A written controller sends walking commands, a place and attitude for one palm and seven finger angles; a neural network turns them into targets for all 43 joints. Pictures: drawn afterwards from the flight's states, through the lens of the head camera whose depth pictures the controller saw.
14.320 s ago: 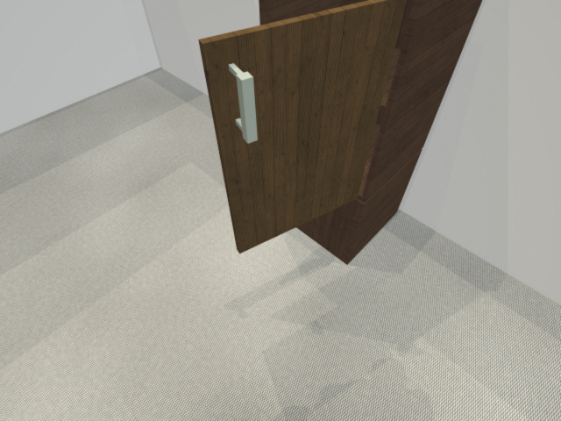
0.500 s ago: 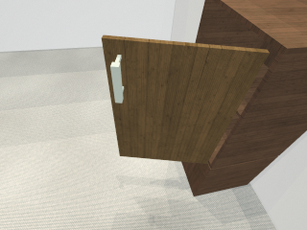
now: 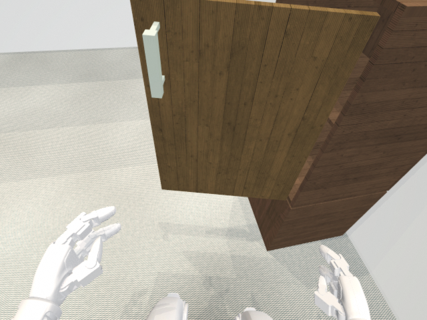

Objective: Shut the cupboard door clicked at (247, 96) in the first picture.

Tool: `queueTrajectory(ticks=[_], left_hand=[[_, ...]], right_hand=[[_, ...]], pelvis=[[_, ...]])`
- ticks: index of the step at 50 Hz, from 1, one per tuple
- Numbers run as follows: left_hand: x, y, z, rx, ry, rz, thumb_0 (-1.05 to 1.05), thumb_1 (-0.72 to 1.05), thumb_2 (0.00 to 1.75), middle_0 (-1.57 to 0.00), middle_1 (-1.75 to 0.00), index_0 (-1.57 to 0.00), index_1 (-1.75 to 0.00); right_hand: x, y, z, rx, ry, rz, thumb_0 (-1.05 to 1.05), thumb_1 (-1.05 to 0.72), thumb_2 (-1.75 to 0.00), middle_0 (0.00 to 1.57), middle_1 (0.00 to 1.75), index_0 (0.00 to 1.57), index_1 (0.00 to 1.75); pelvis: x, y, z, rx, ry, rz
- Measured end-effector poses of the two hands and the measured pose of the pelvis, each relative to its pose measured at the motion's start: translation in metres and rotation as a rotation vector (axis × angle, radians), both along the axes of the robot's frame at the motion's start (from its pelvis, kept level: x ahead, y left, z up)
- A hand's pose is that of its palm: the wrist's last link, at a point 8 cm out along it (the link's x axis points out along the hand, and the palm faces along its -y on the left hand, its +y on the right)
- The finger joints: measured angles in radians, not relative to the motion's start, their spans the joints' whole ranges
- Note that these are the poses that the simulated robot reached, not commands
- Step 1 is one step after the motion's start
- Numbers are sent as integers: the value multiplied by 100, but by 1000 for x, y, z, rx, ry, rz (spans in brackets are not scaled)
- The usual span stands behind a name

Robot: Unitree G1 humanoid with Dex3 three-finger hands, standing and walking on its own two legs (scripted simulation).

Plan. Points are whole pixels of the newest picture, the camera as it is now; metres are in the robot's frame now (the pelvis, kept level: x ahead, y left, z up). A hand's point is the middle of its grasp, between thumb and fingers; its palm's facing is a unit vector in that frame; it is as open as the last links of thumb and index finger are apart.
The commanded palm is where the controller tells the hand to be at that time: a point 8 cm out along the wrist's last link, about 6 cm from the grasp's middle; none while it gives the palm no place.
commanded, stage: raise the hand and make a fist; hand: left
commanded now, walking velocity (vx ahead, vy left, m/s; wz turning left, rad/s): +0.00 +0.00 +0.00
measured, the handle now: (156, 61) +0.53 +0.15 +0.22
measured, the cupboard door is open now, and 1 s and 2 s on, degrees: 74 74 74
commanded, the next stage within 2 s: bring the fist close to the handle in 1.54 s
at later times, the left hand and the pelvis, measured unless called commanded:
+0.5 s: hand (80, 203) +0.26 +0.22 +0.13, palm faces +0.04 -1.00 -0.06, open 4.0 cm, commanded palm +0.22 +0.26 +0.13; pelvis +0.07 +0.00 +0.03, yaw +1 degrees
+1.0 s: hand (83, 173) +0.28 +0.21 +0.18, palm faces -0.04 -1.00 -0.07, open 3.1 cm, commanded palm +0.25 +0.26 +0.20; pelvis +0.06 +0.01 +0.05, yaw +2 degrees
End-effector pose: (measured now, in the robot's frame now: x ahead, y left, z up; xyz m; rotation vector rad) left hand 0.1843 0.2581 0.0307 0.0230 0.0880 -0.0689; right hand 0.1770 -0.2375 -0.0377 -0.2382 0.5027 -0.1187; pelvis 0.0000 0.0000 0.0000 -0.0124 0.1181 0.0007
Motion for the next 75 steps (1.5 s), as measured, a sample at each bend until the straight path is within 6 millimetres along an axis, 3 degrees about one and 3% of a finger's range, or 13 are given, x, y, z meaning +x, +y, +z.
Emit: queueTrajectory(ticks=[3,7,11,16,19,26,34,39,44,49,61,69,75], left_hand=[[-28,11,-5,-20,55,93,1,90,90,-44,-55,-43,-55],[-40,16,34,38,-88,191,2,90,90,-51,-63,-50,-63],[-16,5,67,60,-224,127,2,90,90,-58,-71,-57,-71],[33,-9,60,39,-61,-36,1,90,90,-67,-81,-67,-81],[49,-5,63,23,23,-24,1,90,90,-73,-86,-72,-87],[51,17,107,42,-107,114,2,90,90,-85,-100,-85,-101],[55,1,100,17,-28,20,1,91,90,-100,-116,-99,-117],[61,6,131,61,-145,41,2,90,90,-109,-126,-109,-127],[67,13,159,58,-232,74,2,90,90,-119,-136,-118,-137],[72,4,157,40,-142,36,1,90,90,-125,-144,-125,-144],[77,2,202,77,-247,74,2,90,90,-130,-149,-130,-150],[75,-13,171,44,-77,47,1,90,90,-130,-150,-130,-150],[71,-15,186,81,-186,88,2,90,90,-131,-150,-130,-150]], right_hand=[[10,-4,2,-29,-16,17,2,-90,-89,21,30,20,30],[25,-1,0,-55,-22,62,2,-90,-89,21,30,20,30],[37,9,-7,-32,-17,85,2,-90,-89,21,30,20,30],[41,18,-7,39,-2,28,2,-90,-89,21,30,20,30],[42,18,-1,66,10,-17,2,-90,-89,21,30,20,30],[54,15,7,51,56,-8,2,-90,-89,21,30,20,30],[80,19,21,23,14,27,2,-90,-89,21,30,20,30],[87,28,34,35,-34,42,2,-90,-89,21,30,20,30],[86,37,40,66,-56,64,2,-90,-89,21,30,20,30],[78,40,43,84,-52,68,2,-90,-89,21,30,20,30],[57,27,43,79,-26,60,2,-90,-89,21,30,20,30],[56,14,45,81,-30,30,2,-90,-89,21,30,20,30],[61,8,47,61,-40,51,2,-90,-89,21,30,20,30]], pelvis=[[4,-4,-5,-14,-3,15],[12,-6,-5,-35,-11,44],[18,-6,-3,-49,-14,64],[32,-6,8,-37,0,42],[46,-4,16,-24,5,23],[72,1,29,-15,6,24],[75,9,36,-20,-11,38],[74,9,40,-18,-39,37],[72,9,45,-18,-72,40],[66,9,51,-13,-101,38],[55,0,59,-3,-155,36],[55,-6,61,5,-156,29],[58,-11,61,7,-163,34]])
